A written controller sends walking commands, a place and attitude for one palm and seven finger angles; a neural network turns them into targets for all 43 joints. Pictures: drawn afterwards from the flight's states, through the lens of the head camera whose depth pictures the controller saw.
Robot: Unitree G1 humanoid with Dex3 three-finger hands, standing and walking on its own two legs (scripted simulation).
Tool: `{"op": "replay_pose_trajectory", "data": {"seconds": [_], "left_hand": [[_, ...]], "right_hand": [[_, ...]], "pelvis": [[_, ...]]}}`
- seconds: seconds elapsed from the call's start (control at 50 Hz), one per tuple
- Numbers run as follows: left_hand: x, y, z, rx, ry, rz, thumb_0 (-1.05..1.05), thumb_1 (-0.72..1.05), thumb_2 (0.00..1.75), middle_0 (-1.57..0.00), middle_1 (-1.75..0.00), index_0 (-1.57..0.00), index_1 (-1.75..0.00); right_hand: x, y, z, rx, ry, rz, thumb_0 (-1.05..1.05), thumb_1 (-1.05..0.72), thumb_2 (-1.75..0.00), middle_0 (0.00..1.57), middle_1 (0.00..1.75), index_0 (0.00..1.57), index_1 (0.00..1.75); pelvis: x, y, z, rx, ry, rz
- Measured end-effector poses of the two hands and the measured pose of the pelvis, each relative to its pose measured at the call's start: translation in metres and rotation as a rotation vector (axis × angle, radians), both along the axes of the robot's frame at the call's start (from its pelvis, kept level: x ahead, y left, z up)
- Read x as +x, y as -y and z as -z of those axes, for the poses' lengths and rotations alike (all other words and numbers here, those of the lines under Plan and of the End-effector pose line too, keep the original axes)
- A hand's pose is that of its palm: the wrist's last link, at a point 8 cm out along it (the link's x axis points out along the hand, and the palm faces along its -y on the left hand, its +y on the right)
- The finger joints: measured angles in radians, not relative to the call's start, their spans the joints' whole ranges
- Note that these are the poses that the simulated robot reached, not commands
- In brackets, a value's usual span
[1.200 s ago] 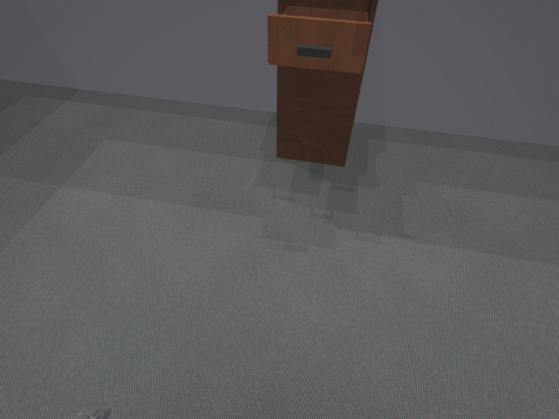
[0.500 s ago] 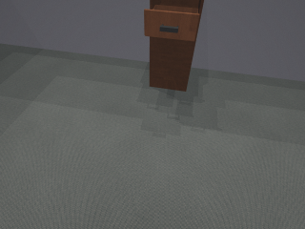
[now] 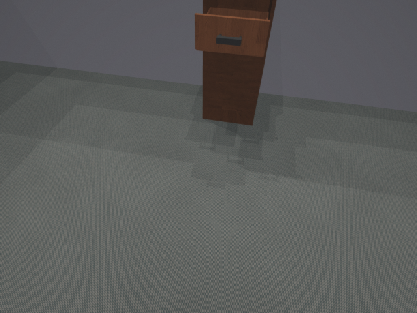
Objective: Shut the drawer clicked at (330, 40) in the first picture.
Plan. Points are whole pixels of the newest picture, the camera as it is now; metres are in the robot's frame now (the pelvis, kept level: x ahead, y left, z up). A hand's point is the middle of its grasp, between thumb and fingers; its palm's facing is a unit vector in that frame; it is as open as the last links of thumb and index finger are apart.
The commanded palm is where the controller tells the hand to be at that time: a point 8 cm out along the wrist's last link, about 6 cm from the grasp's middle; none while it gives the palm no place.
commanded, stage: look at it before walking up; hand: left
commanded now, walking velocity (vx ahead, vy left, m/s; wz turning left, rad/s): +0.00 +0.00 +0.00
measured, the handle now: (229, 38) +1.25 -0.03 -0.01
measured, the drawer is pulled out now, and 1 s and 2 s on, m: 0.30 0.30 0.30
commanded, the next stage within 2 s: walk to a spot facing it in 0.24 s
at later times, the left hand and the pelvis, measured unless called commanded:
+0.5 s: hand out of the picture +0.06 +0.23 -0.17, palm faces -0.04 -0.95 -0.30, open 7.4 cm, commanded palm none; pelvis +0.02 +0.00 +0.00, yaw -2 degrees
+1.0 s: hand out of the picture +0.11 +0.22 -0.20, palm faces -0.13 -0.98 -0.13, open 7.4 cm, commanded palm none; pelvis +0.17 +0.04 -0.02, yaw -12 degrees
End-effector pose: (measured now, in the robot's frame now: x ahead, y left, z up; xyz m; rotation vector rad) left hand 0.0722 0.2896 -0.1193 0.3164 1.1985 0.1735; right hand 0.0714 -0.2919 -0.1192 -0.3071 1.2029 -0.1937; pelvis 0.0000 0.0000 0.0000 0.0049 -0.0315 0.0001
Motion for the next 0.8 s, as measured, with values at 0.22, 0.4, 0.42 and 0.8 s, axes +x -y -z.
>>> {"op": "replay_pose_trajectory", "data": {"seconds": [0.22, 0.4, 0.42, 0.8], "left_hand": [[-0.005, -0.002, 0.001, 0.001, -0.021, -0.008, 0.01, 0.91, 0.9, -0.21, -0.3, -0.2, -0.3], [-0.006, -0.003, 0.001, 0.005, -0.031, -0.017, 0.01, 0.91, 0.9, -0.21, -0.3, -0.2, -0.3], [-0.007, -0.001, 0.003, 0.003, -0.036, -0.019, 0.01, 0.91, 0.9, -0.21, -0.3, -0.2, -0.3], [-0.036, 0.067, 0.041, -0.164, -0.284, -0.105, 0.0, 0.91, 0.9, -0.21, -0.3, -0.2, -0.3]], "right_hand": [[0.001, 0.0, -0.001, -0.005, -0.011, -0.001, 0.01, -0.9, -0.9, 0.2, 0.3, 0.21, 0.3], [0.003, -0.002, 0.001, -0.003, -0.016, -0.004, 0.01, -0.9, -0.9, 0.2, 0.3, 0.21, 0.3], [0.003, -0.003, 0.002, 0.0, -0.017, -0.002, 0.01, -0.9, -0.9, 0.2, 0.3, 0.21, 0.3], [0.016, -0.052, 0.036, 0.113, -0.164, 0.128, 0.01, -0.91, -0.9, 0.2, 0.3, 0.2, 0.3]], "pelvis": [[0.002, -0.001, -0.001, -0.001, -0.003, -0.001], [0.005, -0.001, -0.001, -0.001, -0.005, 0.001], [0.006, -0.001, 0.0, -0.001, -0.006, 0.006], [0.097, -0.004, 0.019, -0.017, -0.042, 0.088]]}}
